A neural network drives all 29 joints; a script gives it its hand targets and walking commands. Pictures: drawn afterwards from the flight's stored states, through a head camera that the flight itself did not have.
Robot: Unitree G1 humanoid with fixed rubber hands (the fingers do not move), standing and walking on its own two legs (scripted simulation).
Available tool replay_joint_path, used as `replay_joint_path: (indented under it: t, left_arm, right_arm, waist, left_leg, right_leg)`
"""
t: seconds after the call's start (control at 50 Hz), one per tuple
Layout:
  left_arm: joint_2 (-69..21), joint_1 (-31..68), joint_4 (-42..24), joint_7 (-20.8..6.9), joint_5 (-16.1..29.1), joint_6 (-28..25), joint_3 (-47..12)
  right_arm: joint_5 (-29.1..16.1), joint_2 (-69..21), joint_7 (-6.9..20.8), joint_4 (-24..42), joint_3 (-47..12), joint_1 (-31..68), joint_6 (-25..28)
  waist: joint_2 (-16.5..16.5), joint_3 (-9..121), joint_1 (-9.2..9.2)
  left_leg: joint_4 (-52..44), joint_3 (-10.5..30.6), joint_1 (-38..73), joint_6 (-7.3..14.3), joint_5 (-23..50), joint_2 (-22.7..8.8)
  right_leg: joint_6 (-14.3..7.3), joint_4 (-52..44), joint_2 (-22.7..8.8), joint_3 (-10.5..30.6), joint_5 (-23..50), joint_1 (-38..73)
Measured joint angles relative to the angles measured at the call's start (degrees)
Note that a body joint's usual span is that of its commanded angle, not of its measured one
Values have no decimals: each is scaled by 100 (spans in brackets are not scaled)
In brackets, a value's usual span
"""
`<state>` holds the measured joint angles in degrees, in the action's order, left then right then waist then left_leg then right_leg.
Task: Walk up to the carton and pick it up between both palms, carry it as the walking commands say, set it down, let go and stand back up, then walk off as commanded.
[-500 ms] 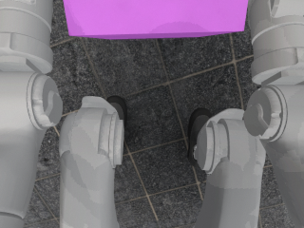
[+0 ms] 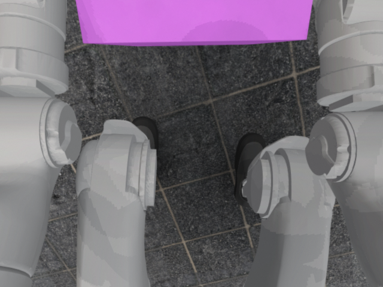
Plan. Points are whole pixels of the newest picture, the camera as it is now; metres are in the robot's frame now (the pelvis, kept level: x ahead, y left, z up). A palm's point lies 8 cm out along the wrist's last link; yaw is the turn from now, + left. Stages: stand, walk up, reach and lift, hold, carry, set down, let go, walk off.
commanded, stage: reach and lift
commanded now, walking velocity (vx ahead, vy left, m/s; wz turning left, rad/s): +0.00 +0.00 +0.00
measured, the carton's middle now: out of the picture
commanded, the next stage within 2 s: none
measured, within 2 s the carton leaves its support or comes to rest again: leaves its support in 0.08 s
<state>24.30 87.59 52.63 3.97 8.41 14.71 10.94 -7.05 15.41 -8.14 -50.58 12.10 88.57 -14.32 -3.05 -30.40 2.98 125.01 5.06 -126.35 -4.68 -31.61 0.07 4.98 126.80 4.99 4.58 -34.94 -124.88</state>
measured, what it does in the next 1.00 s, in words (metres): rises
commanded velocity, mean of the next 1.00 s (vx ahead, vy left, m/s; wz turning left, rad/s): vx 0.00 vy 0.00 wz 0.00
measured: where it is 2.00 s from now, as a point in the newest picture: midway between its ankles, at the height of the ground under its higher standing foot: (196, 174)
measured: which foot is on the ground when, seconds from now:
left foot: down 0.00-1.00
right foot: down 0.00-1.00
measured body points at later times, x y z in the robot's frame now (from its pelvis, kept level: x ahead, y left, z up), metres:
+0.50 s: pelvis -0.01 +0.01 +0.04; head +0.38 +0.05 +0.26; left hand +0.57 +0.25 -0.11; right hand +0.59 -0.08 -0.12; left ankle +0.12 +0.15 -0.34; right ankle +0.11 -0.13 -0.34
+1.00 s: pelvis -0.02 +0.00 +0.08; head +0.36 +0.04 +0.31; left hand +0.56 +0.24 -0.05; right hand +0.58 -0.10 -0.06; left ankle +0.12 +0.15 -0.34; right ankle +0.11 -0.14 -0.34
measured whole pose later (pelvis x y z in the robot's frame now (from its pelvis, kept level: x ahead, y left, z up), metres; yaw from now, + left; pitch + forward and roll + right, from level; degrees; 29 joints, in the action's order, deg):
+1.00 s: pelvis -0.02 +0.00 +0.08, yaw +2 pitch +30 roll -1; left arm 20.3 88.1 43.1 2.6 -0.7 25.0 17.5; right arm 1.8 10.3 -5.0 -37.6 23.4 85.0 -23.7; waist -2.2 -30.1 2.5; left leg 109.5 6.2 -112.6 -4.7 -27.0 2.1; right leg 4.9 111.3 3.8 4.1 -31.9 -109.7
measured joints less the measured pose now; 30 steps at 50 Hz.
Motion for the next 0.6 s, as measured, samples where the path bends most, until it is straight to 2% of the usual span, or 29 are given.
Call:
replay_joint_path:
  t: [0.06, 0.18, 0.22, 0.38, 0.5, 0.6]
  left_arm:
    - [9, 28, 73, 83, -42, 124, 26]
    - [31, -26, -144, 22, -177, 530, -55]
    - [36, -3, -218, 46, -161, 607, -89]
    - [-164, 422, -17, 4, -643, 512, 288]
    - [-109, 283, -473, 84, -399, 674, 134]
    - [-147, 112, -658, 123, -245, 899, -37]
  right_arm:
    - [-95, -52, -141, 12, -110, -43, -130]
    - [-201, -85, -215, 295, -132, -260, -445]
    - [-135, -151, -189, 366, 48, -295, -458]
    - [511, -187, 166, 274, 796, 55, -434]
    - [636, -260, 184, 681, 765, -90, -516]
    - [573, -406, 95, 1204, 742, -661, -682]
  waist:
    - [-46, 22, -3]
    - [-59, 13, -1]
    - [-67, 15, -11]
    - [157, 45, 70]
    - [300, 23, 14]
    - [227, 10, -115]
  left_leg:
    - [-21, 44, 32, -17, 34, -7]
    - [-208, 108, 285, 22, 99, 54]
    - [-311, 103, 399, 41, 123, 82]
    - [-663, 24, 543, 160, 244, 165]
    - [-743, 1, 534, 206, 218, 223]
    - [-785, 68, 717, 190, 144, 288]
  right_leg:
    - [-14, -41, 13, -44, 61, 30]
    - [-12, -289, -78, -128, 74, 385]
    - [-15, -401, -122, -135, 71, 535]
    - [-36, -767, -251, -100, 102, 778]
    - [58, -857, -316, -77, 34, 828]
    - [79, -918, -266, -77, -64, 1064]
